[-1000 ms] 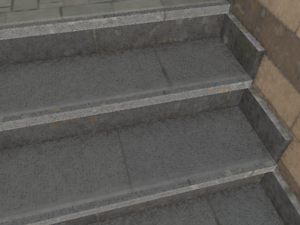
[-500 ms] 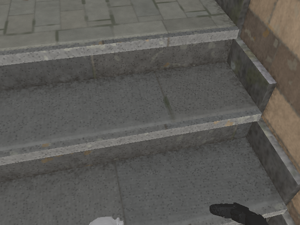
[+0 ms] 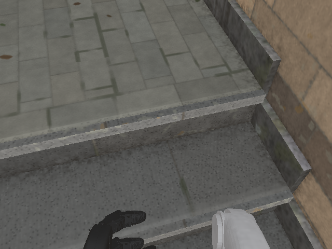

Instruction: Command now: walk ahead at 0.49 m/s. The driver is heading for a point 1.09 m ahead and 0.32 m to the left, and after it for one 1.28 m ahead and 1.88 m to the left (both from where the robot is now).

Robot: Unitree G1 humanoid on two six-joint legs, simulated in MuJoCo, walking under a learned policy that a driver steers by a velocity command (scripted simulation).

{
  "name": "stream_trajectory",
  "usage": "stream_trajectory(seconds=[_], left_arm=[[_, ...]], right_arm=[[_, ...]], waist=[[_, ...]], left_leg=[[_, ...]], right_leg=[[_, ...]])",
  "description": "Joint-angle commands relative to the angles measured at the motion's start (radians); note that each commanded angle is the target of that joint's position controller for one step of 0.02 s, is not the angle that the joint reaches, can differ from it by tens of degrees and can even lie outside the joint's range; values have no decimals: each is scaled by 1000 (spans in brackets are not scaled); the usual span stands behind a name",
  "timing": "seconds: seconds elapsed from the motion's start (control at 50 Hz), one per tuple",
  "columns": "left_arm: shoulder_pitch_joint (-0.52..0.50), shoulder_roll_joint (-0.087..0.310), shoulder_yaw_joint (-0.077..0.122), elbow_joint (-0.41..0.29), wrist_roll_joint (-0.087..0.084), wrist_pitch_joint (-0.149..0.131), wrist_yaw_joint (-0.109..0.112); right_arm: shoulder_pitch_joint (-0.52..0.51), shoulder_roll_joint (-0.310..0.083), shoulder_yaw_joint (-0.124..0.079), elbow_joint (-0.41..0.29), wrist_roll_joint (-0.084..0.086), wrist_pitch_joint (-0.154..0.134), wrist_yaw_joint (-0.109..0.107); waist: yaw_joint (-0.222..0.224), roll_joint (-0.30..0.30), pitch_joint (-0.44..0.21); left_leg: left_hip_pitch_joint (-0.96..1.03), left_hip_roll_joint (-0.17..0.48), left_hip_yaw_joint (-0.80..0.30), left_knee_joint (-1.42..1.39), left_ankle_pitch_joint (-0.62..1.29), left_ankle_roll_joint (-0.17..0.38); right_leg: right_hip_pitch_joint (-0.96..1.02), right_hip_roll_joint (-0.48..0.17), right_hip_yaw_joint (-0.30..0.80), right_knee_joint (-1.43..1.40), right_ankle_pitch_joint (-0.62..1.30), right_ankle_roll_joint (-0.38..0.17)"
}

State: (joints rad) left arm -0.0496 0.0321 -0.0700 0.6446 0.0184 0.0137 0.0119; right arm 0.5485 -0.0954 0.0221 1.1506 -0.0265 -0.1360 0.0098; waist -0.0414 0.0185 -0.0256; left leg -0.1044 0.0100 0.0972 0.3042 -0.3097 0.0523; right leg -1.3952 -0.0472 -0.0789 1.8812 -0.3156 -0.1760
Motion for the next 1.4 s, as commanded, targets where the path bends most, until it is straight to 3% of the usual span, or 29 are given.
stream_trajectory(seconds=[0.02, 0.06, 0.08, 0.1, 0.12, 0.14, 0.16, 0.18, 0.2, 0.22, 0.26, 0.32, 0.34, 0.4, 0.48, 0.54, 0.6, 0.62, 0.7, 0.82, 0.94, 1.0, 1.08, 1.12, 1.14, 1.16, 1.18, 1.26, 1.4], left_arm=[[-366, 59, -9, -144, 43, 84, -91], [-193, 106, 2, -43, 54, 74, -131], [85, 112, 26, 73, -10, 0, -44], [215, 110, 30, 130, -50, -38, -7], [330, 190, 64, 178, -33, -47, 8], [438, 200, 37, 216, 43, 2, -39], [664, 310, 93, 272, 92, 10, -51], [363, 380, 163, 283, -23, -35, -6], [318, 318, 152, 324, -60, -90, -1], [264, 101, 86, 354, 19, -116, -53], [367, 107, 103, 463, -20, -166, 19], [420, 65, 83, 467, 1, -194, 23], [322, 34, 55, 430, 85, -166, -59], [456, 67, 35, 477, 109, -145, -75], [560, 190, 43, 424, 93, -121, -123], [575, 306, 58, 414, 5, -137, -124], [563, 380, 93, 434, 58, -136, -131], [646, 290, 81, 432, 87, -134, -127], [390, 222, 93, 353, 36, -82, -161], [327, 131, 51, 297, 57, -57, -114], [-79, 157, 9, 110, 38, -83, -67], [-263, 152, -8, 24, 29, -67, -49], [-98, 249, 30, 10, 7, -66, -103], [236, 318, 87, 55, 8, -91, -64], [476, 387, 99, 122, 27, -87, -54], [584, 361, 88, 108, 52, -73, -38], [503, 357, 86, 135, 31, -90, -26], [306, 35, 21, 270, 4, -115, -38], [123, 246, 69, 171, 51, -198, 5]], right_arm=[[229, -55, 23, 37, -68, 52, 102], [84, -228, -21, -35, -28, 20, 118], [61, -293, -81, -108, 89, -2, -5], [88, -336, -83, -83, 109, -18, -32], [47, -348, -98, -92, 102, -31, -44], [119, -76, -25, -69, -126, 29, 121], [60, -107, -70, -53, -66, 53, 170], [-108, -117, -94, -261, -2, -12, 75], [-244, -69, -81, -327, -31, -21, 30], [-284, -42, -44, -236, 8, 50, 41], [-359, 67, -23, -421, -54, 58, -21], [-395, 63, -16, -431, -9, 98, -35], [-422, -38, 2, -427, 43, 146, 42], [-482, -21, 20, -431, 5, 164, 73], [-901, -102, 33, -536, 49, 223, 43], [-737, -13, 52, -441, -17, 213, 99], [-624, -80, 23, -409, 2, 134, 73], [-548, -133, 5, -376, 13, 116, 51], [74, -307, -75, -128, -27, 107, 9], [-393, -32, -15, -73, -39, 53, 71], [34, -100, 10, -2, -117, 54, 62], [-41, -128, 14, -72, -44, 53, 92], [-81, -356, -55, -122, 4, 1, 110], [-44, -237, -58, -128, -14, -6, 108], [-17, -110, -25, -158, -62, 1, 123], [-108, -160, -48, -150, -32, 36, 133], [-253, -142, -63, -205, -19, 34, 122], [-300, -83, -39, -276, -45, 63, 88], [-379, -212, -79, -317, -37, 80, 117]], waist=[[-3, 181, -111], [143, 194, -220], [113, 3, -266], [170, 74, -334], [231, 160, -402], [285, -169, -422], [349, -258, -320], [120, -160, -374], [83, -44, -180], [127, 14, 65], [-38, 28, 41], [-25, 55, 80], [-78, -144, -57], [-70, -41, -49], [90, -53, -42], [23, -174, -126], [15, -212, -159], [43, -143, -275], [-149, 186, -214], [194, -108, -27], [10, -25, -34], [-23, 57, 36], [91, 148, -33], [170, 36, -333], [217, -246, -508], [298, -291, -413], [253, -225, -111], [19, -10, -29], [-19, -35, -14]], left_leg=[[-50, 225, -156, -248, 479, 217], [101, 262, -46, -130, 1361, 279], [201, 196, 4, 43, 1618, 205], [177, 238, -41, 230, 1668, 183], [110, 216, -66, 465, 1506, 150], [-556, 30, -247, 766, 931, 174], [-758, -157, -470, 1422, 402, 126], [-656, -92, -317, 1625, 204, 78], [-765, -65, -239, 1664, 187, 73], [-1065, -100, -447, 1847, 311, 164], [-970, -1, -277, 1830, 118, 111], [-1053, 18, -194, 1837, 166, 78], [-1193, 39, -209, 1971, 128, 207], [-1378, 70, -206, 1948, 153, 273], [-1094, 148, -53, 1406, 14, 153], [-819, 32, 115, 1211, -56, 106], [-688, -72, 122, 806, -145, 114], [-377, -69, 6, 875, 178, 168], [67, 148, -943, 128, -177, 265], [-410, 38, -397, 159, 2, 130], [-133, 81, -458, 115, 32, 152], [-423, 129, -473, -160, -7, 226], [-145, 234, -396, -1, 1392, 228], [-240, 101, -352, 472, 1311, 124], [-662, -91, -339, 809, 611, 101], [-744, -93, -395, 1339, 287, 86], [-927, -58, -327, 1496, 323, 81], [-955, 41, -280, 1564, 247, 169], [-602, 149, -133, 1052, 273, 27]], right_leg=[[216, 8, -34, -427, -148, -85], [402, 85, -138, -474, -142, -22], [681, 174, -305, -690, -286, -9], [915, 163, -225, -817, -197, -1], [1087, 102, 46, -918, -237, -24], [1427, -77, 658, -1190, 3, -241], [1410, -206, 1123, -1466, -29, -295], [1332, -245, 935, -1544, -282, -193], [1156, -208, 822, -1499, -420, -155], [1039, -188, 679, -1441, -19, -212], [941, -153, 400, -1457, 15, -29], [900, -144, 274, -1522, 222, -7], [939, -87, 229, -1495, 261, -44], [1062, -99, 177, -1534, 161, -28], [972, -205, 123, -1819, 293, -52], [1106, -211, -14, -1705, 991, -119], [1472, -234, -58, -1493, 1521, -126], [1284, -191, -69, -1374, 1548, -75], [418, 106, 318, -123, 363, 24], [96, 43, 252, 269, 322, -60], [-106, 0, 136, 163, 91, -8], [306, -33, 7, -357, -94, 69], [629, 109, -63, -641, -96, 88], [1186, 20, 213, -845, 104, -38], [1529, -211, 800, -1191, -231, -233], [1284, -337, 1111, -1398, -515, -236], [1091, -309, 1003, -1453, -669, -176], [928, -287, 499, -1421, -268, -73], [853, -177, -58, -1644, 5, 67]])
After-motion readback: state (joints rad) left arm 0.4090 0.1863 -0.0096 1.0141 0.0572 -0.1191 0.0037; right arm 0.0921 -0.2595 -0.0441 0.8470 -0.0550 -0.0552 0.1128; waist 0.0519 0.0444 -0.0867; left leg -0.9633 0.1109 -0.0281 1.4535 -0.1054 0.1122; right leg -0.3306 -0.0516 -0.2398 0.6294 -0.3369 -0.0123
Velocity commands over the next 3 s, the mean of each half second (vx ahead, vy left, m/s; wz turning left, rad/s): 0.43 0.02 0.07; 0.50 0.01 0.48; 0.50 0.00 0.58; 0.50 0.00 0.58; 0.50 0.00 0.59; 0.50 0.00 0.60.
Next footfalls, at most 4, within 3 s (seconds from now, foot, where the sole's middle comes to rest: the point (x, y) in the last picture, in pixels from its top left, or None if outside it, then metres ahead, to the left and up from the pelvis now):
0.10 right None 0.25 -0.11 -0.61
0.60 left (124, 202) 0.50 0.13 -0.44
1.10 right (162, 76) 0.87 0.00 -0.27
1.62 left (68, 80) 0.86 0.32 -0.27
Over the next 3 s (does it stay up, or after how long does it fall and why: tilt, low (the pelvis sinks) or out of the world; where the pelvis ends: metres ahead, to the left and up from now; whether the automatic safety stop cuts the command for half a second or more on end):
stays up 1.22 0.79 0.49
